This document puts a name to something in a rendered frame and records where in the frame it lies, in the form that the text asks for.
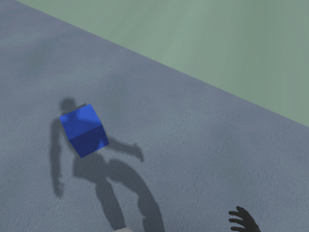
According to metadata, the robot right hand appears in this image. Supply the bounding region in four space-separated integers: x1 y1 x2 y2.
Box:
228 206 261 232

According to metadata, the carton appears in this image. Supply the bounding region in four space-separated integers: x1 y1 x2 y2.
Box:
59 104 109 158

